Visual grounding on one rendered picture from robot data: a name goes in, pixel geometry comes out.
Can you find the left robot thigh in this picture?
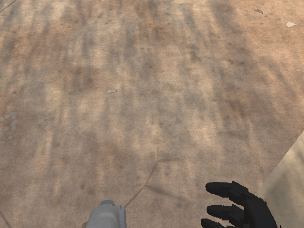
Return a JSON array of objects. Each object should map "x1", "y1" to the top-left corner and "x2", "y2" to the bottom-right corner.
[{"x1": 85, "y1": 203, "x2": 127, "y2": 228}]

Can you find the robot left shin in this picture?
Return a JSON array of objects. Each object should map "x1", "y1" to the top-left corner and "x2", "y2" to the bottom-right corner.
[{"x1": 89, "y1": 199, "x2": 116, "y2": 215}]

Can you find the robot right hand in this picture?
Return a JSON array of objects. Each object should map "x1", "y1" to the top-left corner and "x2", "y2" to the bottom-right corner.
[{"x1": 200, "y1": 180, "x2": 281, "y2": 228}]

